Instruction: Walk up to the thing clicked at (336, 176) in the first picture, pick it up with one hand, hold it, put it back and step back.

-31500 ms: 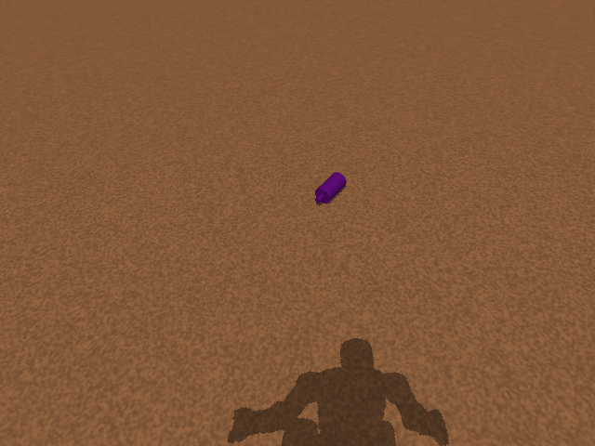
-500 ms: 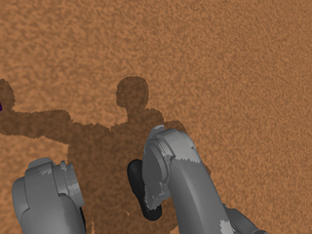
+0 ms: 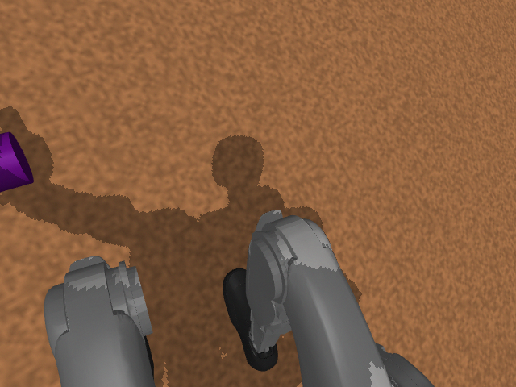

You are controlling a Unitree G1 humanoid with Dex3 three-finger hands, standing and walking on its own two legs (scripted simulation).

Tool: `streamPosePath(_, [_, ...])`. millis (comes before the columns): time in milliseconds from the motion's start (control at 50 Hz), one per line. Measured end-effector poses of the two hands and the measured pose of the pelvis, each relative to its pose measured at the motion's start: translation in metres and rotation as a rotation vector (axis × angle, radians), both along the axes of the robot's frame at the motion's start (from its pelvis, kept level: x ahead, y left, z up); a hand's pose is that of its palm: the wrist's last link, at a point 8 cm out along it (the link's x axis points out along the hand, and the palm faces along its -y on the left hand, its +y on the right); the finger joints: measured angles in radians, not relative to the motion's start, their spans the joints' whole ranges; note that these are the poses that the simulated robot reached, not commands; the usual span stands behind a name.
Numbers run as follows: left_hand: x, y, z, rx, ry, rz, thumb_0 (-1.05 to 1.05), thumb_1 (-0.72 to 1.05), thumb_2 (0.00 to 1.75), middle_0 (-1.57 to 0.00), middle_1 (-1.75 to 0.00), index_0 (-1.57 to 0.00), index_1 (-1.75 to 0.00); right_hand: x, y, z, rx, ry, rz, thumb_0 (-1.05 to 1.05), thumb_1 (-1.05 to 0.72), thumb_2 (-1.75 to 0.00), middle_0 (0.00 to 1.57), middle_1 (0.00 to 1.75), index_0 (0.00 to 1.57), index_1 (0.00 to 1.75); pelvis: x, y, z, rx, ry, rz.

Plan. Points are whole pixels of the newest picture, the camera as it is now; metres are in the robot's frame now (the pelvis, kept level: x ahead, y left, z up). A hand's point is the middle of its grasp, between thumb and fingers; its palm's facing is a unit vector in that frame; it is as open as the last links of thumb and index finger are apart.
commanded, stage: withdraw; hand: left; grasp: from above
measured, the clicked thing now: out of the picture +0.45 +0.36 -0.27
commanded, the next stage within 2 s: home in 0.62 s
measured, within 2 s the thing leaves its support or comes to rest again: neither
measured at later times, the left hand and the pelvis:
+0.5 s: hand out of the picture +0.41 +0.35 -0.09, palm faces -0.48 -0.11 -0.87, open 14.0 cm; pelvis -0.02 -0.01 +0.05, yaw +6 degrees
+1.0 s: hand out of the picture +0.40 +0.37 -0.05, palm faces -0.34 -0.19 -0.92, open 12.0 cm; pelvis +0.00 +0.00 +0.07, yaw +7 degrees
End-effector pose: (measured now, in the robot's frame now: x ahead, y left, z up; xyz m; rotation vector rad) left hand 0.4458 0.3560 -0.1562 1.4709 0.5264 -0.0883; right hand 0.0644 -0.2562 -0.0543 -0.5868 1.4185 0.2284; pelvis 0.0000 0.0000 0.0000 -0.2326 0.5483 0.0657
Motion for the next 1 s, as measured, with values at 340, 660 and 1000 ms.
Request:
streamPosePath(340, [-0.034,0.005,0.136,0.016,0.115,0.010,0.00,-0.51,1.01,-0.09,-1.01,-0.08,-1.02,0.045,0.000,0.012,0.075,-0.149,-0.107,0.00,-0.91,-0.90,0.20,0.30,0.20,0.30,-0.011,-0.005,0.054,0.080,0.047,0.054])
streamPosePath(660, [-0.021,0.004,0.092,0.002,0.122,-0.064,0.00,-0.52,1.02,-0.09,-1.02,-0.08,-1.03,-0.012,-0.022,0.011,-0.103,-0.021,-0.152,0.01,-0.90,-0.89,0.20,0.30,0.20,0.30,-0.016,-0.005,0.032,0.068,0.038,0.048])
streamPosePath(1000, [-0.042,0.012,0.167,-0.039,-0.015,0.109,0.00,-0.02,0.88,-0.21,-0.62,-0.19,-0.63,0.016,0.010,0.022,0.043,-0.102,-0.260,0.01,-0.90,-0.89,0.20,0.30,0.20,0.30,-0.005,0.001,0.073,0.077,0.097,0.059])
